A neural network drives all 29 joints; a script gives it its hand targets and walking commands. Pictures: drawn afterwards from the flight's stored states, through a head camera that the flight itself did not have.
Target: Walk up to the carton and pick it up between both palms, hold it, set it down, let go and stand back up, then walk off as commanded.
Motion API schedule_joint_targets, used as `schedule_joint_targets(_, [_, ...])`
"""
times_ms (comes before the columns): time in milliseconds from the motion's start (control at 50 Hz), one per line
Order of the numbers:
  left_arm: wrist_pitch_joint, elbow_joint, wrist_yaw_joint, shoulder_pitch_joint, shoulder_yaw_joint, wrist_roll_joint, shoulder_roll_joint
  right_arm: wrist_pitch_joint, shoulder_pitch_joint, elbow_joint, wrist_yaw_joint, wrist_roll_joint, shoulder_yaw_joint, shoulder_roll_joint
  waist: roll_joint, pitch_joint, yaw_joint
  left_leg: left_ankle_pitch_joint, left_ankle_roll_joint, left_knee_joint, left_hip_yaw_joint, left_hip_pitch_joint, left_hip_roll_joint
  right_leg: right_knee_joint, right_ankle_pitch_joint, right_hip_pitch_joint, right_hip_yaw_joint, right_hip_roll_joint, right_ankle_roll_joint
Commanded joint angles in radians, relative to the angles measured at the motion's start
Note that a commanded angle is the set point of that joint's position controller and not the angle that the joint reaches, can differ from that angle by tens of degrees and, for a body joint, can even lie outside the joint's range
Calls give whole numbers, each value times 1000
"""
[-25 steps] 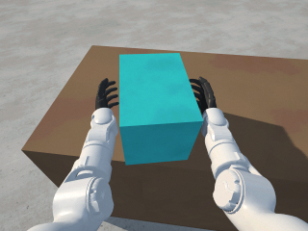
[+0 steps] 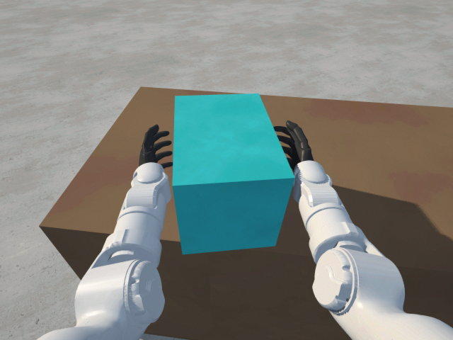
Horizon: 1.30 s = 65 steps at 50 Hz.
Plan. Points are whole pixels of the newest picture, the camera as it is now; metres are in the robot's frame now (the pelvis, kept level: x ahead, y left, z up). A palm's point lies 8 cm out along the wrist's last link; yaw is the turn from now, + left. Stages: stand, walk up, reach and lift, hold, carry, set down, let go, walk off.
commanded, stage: reach and lift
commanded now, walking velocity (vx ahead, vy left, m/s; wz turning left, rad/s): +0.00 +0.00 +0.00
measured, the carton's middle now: (223, 168) +0.45 +0.05 +0.08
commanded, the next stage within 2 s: hold in 2.00 s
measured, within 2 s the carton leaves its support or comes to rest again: neither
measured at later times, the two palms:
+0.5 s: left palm (142, 148) +0.39 +0.18 +0.18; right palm (304, 140) +0.41 -0.10 +0.19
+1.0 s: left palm (136, 133) +0.39 +0.18 +0.21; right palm (308, 129) +0.40 -0.09 +0.22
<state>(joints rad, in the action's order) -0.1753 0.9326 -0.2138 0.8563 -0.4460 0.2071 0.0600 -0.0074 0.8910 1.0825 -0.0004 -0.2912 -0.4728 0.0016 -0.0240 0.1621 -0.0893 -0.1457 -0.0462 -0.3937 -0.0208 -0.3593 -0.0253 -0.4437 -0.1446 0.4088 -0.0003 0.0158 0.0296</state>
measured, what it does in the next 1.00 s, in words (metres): stands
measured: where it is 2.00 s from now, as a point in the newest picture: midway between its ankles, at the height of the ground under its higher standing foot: outside the picture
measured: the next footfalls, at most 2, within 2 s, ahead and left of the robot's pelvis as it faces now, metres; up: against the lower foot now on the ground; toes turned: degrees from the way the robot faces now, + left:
none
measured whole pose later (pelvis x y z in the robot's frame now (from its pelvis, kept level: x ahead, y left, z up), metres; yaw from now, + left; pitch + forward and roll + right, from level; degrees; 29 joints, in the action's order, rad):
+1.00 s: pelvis -0.01 +0.00 +0.00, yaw +2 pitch +0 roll +0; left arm -0.51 0.81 -0.08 0.94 -0.41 0.20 -0.08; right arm 0.33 1.04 1.02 -0.20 0.01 -0.21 0.00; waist -0.03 0.16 0.02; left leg -0.15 -0.05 -0.39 -0.05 -0.25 -0.03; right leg -0.41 -0.14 0.27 -0.03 0.02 0.03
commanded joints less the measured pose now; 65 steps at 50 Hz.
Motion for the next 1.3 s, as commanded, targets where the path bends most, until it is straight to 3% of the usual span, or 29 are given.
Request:
schedule_joint_targets(0, [51,-195,177,843,391,-100,508,-19,789,-103,54,130,370,-648,-47,558,91,22,46,108,111,53,61,85,371,-622,-25,-19,-90])
schedule_joint_targets(80, [40,-269,175,915,498,-165,568,-13,825,-173,30,171,412,-679,-18,671,127,72,27,68,88,110,63,87,388,-570,-36,-9,-77])
schedule_joint_targets(140, [26,-275,173,967,465,-159,552,17,852,-129,22,204,422,-693,-40,617,135,105,28,50,75,104,67,81,413,-574,-27,-10,-80])
schedule_joint_targets(180, [-18,-226,187,914,450,-146,536,50,854,-132,8,212,413,-677,-14,481,132,27,27,81,79,103,67,108,301,-549,-35,-9,-83])
schedule_joint_targets(260, [-50,-297,195,992,434,-153,507,95,889,-151,-5,272,442,-703,-15,483,118,9,37,81,73,143,63,115,241,-536,-21,-8,-86])
schedule_joint_targets(320, [-56,-340,191,1073,444,-174,531,104,936,-156,-2,260,404,-705,-2,524,141,-15,32,88,63,144,68,127,176,-520,-28,-4,-83])
schedule_joint_targets(360, [-81,-292,202,1020,424,-162,500,132,899,-137,-14,281,425,-719,-9,468,133,-46,41,91,65,139,74,138,163,-518,-16,-12,-83])
schedule_joint_targets(500, [-101,-383,222,1069,428,-194,494,159,923,-205,-40,322,458,-754,-21,564,154,44,43,67,53,143,87,103,315,-596,-4,-13,-100])
schedule_joint_targets(560, [-137,-302,248,991,435,-188,476,187,897,-236,-73,343,476,-749,-34,474,191,5,51,74,40,148,93,122,299,-615,-5,-21,-117])
schedule_joint_targets(600, [-155,-391,247,982,490,-208,521,184,968,-378,-83,405,544,-761,-11,567,175,96,39,43,35,193,95,101,376,-641,-14,-2,-112])
schedule_joint_targets(620, [-150,-432,243,1043,532,-243,546,185,1002,-405,-87,424,547,-767,2,627,195,109,32,33,22,204,90,99,391,-626,-16,3,-103])
schedule_joint_targets(660, [-165,-429,241,1065,512,-231,519,220,969,-357,-94,436,541,-764,11,525,211,16,40,52,12,164,98,115,290,-587,-10,-2,-104])
schedule_joint_targets(740, [-210,-273,262,998,404,-172,476,238,1023,-326,-97,418,508,-738,-18,369,166,-113,69,94,22,130,96,151,82,-530,3,-15,-112])
schedule_joint_targets(780, [-204,-318,267,1089,404,-185,464,258,979,-264,-99,407,472,-751,1,362,199,-136,68,97,23,145,103,162,42,-507,-8,-21,-114])
schedule_joint_targets(800, [-216,-314,275,1053,383,-180,451,258,998,-318,-101,425,501,-765,-25,399,172,-94,79,91,35,156,108,162,86,-530,2,-20,-120])
schedule_joint_targets(820, [-213,-344,277,1069,398,-189,443,268,971,-311,-102,414,504,-776,-13,432,181,-87,77,87,30,158,112,155,116,-555,1,-22,-115])
schedule_joint_targets(840, [-216,-373,277,1081,441,-212,454,272,953,-311,-112,430,498,-747,2,430,223,-72,66,82,22,178,108,151,138,-545,-9,-7,-114])
schedule_joint_targets(900, [-222,-387,287,1078,417,-211,449,282,995,-374,-122,456,550,-791,-28,478,185,-43,76,71,26,150,119,137,193,-610,6,-23,-128])
schedule_joint_targets(940, [-223,-484,283,1092,484,-253,481,282,1012,-491,-131,505,590,-810,-4,604,218,26,66,54,15,176,122,108,323,-677,3,-24,-133])
schedule_joint_targets(960, [-228,-479,281,1116,470,-236,469,292,1031,-456,-135,510,598,-811,7,583,192,7,66,55,17,180,123,112,287,-645,8,-21,-130])
schedule_joint_targets(980, [-231,-473,287,1118,474,-246,465,299,1009,-464,-143,520,583,-800,6,569,231,-4,68,50,4,177,127,114,298,-641,10,-23,-131])
schedule_joint_targets(1020, [-245,-498,286,1117,510,-254,490,316,983,-453,-145,519,582,-792,26,552,244,12,55,48,-5,193,120,115,297,-624,-2,-13,-122])
schedule_joint_targets(1040, [-259,-399,299,1083,467,-213,469,325,953,-390,-155,497,531,-759,41,423,269,-82,57,73,-3,158,122,138,209,-582,0,-22,-119])
schedule_joint_targets(1060, [-269,-385,304,1071,429,-198,454,326,979,-394,-149,494,539,-765,2,416,225,-89,74,78,3,160,123,145,163,-571,-1,-20,-128])
schedule_joint_targets(1160, [-285,-392,307,1039,420,-192,447,324,1028,-447,-148,512,564,-752,-2,446,200,-31,76,66,12,174,119,142,179,-579,-7,-11,-122])
schedule_joint_targets(1220, [-282,-477,299,1101,456,-214,462,337,1017,-445,-149,543,572,-742,47,471,235,-32,59,70,6,179,122,136,199,-587,-4,-14,-117])
schedule_joint_targets(1240, [-287,-441,299,1083,449,-213,479,334,1059,-493,-149,552,587,-765,18,497,212,-16,66,64,6,182,116,136,211,-606,-2,-9,-121])
schedule_joint_targets(1260, [-290,-528,296,1095,495,-240,484,341,1005,-506,-151,565,602,-756,43,535,240,26,57,55,0,204,121,120,277,-627,-8,-8,-120])
schedule_joint_targets(1280, [-290,-518,291,1099,473,-230,465,348,1009,-499,-154,573,614,-769,40,546,220,23,61,51,1,197,127,118,291,-638,-1,-15,-121])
